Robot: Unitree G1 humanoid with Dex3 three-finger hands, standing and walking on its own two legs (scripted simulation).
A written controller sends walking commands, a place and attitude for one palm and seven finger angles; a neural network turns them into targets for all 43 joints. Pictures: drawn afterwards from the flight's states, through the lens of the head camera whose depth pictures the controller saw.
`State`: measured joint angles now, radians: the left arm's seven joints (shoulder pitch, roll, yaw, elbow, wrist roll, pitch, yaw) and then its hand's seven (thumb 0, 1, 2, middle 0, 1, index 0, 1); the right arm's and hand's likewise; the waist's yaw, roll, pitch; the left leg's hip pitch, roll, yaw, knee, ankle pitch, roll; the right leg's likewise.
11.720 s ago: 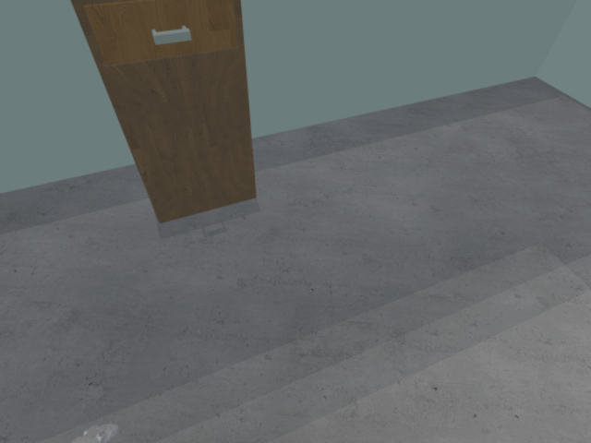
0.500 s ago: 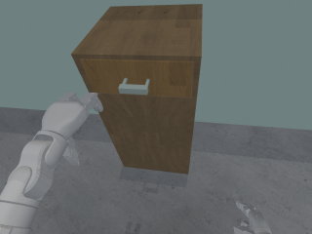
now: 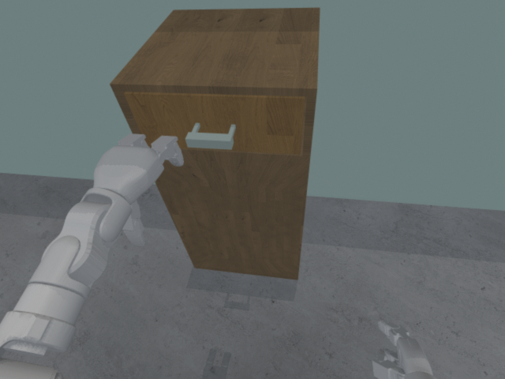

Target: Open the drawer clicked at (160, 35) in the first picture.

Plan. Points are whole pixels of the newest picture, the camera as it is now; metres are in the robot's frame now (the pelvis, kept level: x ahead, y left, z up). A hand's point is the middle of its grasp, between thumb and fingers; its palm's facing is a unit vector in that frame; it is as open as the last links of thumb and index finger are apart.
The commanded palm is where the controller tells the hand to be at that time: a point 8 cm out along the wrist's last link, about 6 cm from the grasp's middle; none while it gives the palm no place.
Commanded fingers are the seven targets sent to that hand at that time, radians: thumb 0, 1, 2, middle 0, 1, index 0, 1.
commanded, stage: move the hooked fingers above the handle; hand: left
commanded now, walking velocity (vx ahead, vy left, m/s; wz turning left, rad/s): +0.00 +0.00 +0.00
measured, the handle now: (212, 134) +0.61 +0.18 +0.03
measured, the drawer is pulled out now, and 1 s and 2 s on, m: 0.00 0.00 0.00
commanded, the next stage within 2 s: none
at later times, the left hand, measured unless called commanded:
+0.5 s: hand (168, 156) +0.44 +0.21 +0.11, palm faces +0.08 -0.05 -1.00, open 13.8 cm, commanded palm +0.42 +0.21 +0.17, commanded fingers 0.00 -0.50 0.30 -0.30 -1.20 -0.30 -1.20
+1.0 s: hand (194, 129) +0.53 +0.19 +0.10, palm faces +0.02 +0.01 -1.00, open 13.8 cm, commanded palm +0.51 +0.19 +0.15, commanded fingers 0.00 -0.50 0.30 -0.30 -1.20 -0.30 -1.20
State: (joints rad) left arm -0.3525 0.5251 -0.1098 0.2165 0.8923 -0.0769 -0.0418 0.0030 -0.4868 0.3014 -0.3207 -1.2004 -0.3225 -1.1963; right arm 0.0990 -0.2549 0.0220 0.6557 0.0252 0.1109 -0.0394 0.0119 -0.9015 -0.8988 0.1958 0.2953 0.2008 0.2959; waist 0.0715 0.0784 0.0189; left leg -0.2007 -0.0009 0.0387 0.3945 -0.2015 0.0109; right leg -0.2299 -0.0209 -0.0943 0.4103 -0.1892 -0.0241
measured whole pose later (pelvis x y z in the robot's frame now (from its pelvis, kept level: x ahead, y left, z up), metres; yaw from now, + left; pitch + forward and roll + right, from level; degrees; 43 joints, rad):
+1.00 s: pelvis +0.03 +0.00 -0.01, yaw -2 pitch +12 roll +0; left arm -0.93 0.46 -0.10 0.96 1.04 0.03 0.16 0.00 -0.48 0.30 -0.32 -1.20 -0.32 -1.20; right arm 0.27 -0.26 -0.03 0.70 0.02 0.14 -0.03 0.01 -0.90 -0.90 0.20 0.30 0.20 0.30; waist -0.06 0.06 -0.07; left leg -0.44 0.01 0.08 0.52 -0.29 0.02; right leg -0.49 -0.01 -0.05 0.54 -0.26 -0.02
